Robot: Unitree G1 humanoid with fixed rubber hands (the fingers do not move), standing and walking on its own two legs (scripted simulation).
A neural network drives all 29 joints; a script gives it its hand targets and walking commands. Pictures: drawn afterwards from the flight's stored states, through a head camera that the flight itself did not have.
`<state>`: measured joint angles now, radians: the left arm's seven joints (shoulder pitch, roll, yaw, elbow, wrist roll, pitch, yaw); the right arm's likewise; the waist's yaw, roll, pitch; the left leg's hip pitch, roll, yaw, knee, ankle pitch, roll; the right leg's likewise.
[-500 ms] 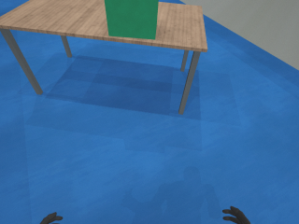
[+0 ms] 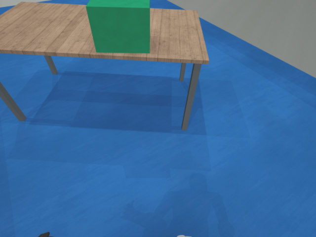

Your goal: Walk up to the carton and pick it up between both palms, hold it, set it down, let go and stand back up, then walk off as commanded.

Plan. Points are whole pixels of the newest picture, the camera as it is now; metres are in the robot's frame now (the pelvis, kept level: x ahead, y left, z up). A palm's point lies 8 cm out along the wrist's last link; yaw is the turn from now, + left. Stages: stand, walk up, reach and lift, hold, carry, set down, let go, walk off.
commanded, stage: walk up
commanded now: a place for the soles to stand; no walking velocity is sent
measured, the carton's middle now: (122, 23) +1.16 +0.10 +0.03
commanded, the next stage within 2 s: none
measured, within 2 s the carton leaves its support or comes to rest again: neither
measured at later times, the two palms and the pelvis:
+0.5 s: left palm out of the picture +0.18 +0.36 -0.09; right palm (236, 213) +0.19 -0.22 -0.06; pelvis +0.10 +0.06 +0.01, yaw +2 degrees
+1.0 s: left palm (18, 210) +0.25 +0.36 -0.09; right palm (216, 165) +0.34 -0.22 -0.08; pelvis +0.19 +0.04 -0.01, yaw +1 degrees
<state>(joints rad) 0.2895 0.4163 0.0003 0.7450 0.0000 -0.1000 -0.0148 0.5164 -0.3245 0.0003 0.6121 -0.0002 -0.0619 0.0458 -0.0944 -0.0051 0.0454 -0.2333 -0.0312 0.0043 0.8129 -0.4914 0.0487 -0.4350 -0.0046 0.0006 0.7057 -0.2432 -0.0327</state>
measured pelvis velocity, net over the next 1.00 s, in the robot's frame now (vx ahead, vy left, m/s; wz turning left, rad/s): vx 0.19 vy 0.04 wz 0.02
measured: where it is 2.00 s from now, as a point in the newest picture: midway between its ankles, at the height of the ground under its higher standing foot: (136, 217)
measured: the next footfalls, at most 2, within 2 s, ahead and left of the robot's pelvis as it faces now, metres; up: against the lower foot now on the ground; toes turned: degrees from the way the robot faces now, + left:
left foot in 0.26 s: +0.15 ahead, +0.15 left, +0.00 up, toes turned +3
right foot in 0.70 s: +0.25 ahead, -0.09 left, +0.00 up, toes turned +2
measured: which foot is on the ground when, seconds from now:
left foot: up 0.00-0.24, down 0.26-0.70, up 0.72-1.00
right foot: down 0.00-0.28, up 0.30-0.68, down 0.70-1.00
